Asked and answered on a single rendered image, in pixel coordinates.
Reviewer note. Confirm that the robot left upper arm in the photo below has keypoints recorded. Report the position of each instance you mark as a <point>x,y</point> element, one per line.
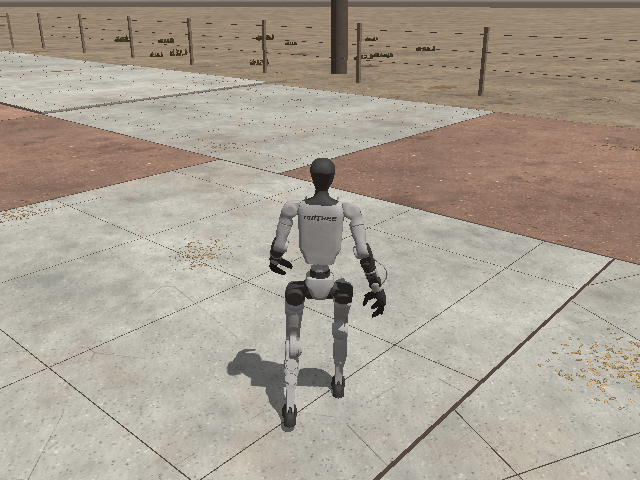
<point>289,210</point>

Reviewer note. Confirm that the robot left forearm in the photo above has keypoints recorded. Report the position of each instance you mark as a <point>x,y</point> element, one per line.
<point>275,257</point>

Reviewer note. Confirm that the left robot shin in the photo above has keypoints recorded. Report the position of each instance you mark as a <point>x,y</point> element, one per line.
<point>291,371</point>

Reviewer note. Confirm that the robot right upper arm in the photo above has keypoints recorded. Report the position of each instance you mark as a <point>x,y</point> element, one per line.
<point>353,212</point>

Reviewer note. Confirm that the robot left hand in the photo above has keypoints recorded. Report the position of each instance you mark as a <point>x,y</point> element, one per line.
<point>283,262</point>

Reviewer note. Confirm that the robot right hand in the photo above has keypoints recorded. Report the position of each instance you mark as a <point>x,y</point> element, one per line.
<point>380,303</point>

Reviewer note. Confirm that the robot right forearm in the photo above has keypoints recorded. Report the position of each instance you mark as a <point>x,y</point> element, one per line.
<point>371,273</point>

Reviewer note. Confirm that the robot head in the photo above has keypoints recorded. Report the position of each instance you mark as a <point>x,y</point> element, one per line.
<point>322,172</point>

